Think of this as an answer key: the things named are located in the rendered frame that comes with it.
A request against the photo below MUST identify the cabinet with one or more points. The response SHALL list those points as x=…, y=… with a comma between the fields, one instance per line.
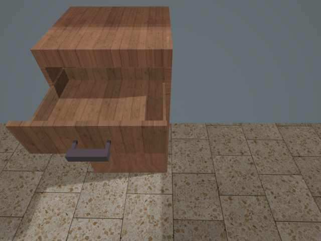
x=95, y=37

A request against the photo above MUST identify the drawer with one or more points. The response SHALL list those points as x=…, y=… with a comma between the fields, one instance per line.
x=126, y=105

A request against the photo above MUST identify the handle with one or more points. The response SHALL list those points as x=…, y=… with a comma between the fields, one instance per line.
x=88, y=155

